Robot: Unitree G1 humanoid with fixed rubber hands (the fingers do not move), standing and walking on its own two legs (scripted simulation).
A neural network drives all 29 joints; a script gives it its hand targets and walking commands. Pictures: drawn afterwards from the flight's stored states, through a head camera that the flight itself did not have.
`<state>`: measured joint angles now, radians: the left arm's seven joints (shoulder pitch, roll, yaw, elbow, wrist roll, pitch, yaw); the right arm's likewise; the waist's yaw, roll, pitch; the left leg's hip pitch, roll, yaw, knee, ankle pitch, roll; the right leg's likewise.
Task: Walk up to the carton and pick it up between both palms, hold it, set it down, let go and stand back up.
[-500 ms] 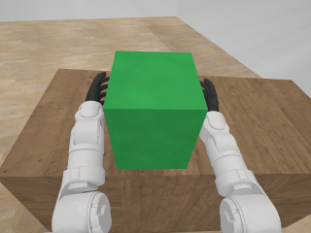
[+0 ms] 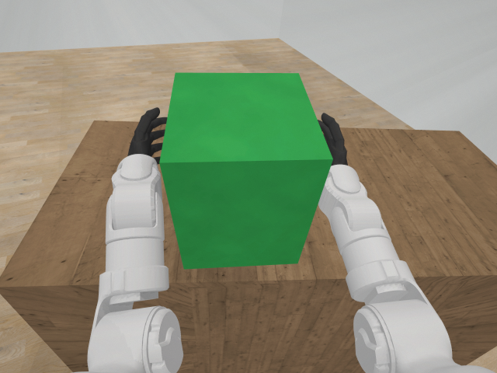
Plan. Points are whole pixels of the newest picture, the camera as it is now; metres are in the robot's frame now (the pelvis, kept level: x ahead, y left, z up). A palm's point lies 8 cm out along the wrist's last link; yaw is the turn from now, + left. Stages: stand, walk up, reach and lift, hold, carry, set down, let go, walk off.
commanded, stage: reach and lift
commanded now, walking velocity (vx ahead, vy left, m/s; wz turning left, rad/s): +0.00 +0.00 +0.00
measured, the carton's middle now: (239, 173) +0.40 +0.00 +0.15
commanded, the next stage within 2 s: hold in 0.72 s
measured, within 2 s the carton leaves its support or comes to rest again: neither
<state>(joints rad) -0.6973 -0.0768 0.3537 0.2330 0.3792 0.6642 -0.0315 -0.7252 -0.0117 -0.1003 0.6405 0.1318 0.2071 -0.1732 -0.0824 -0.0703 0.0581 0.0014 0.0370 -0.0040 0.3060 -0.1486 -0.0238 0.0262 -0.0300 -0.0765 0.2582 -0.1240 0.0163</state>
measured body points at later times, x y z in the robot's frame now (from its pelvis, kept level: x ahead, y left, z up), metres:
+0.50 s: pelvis +0.00 +0.00 +0.00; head -0.04 +0.04 +0.45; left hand +0.39 +0.15 +0.21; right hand +0.39 -0.14 +0.21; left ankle +0.03 +0.13 -0.75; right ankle +0.02 -0.13 -0.75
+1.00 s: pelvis +0.01 +0.00 +0.00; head -0.06 +0.02 +0.44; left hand +0.38 +0.15 +0.24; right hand +0.38 -0.14 +0.24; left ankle +0.03 +0.13 -0.75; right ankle +0.02 -0.13 -0.75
